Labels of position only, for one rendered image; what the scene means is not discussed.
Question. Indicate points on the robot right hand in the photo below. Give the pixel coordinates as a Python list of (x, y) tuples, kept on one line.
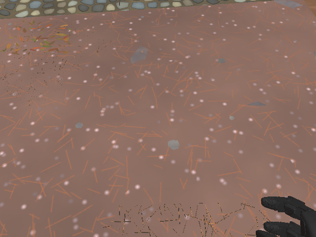
[(295, 208)]

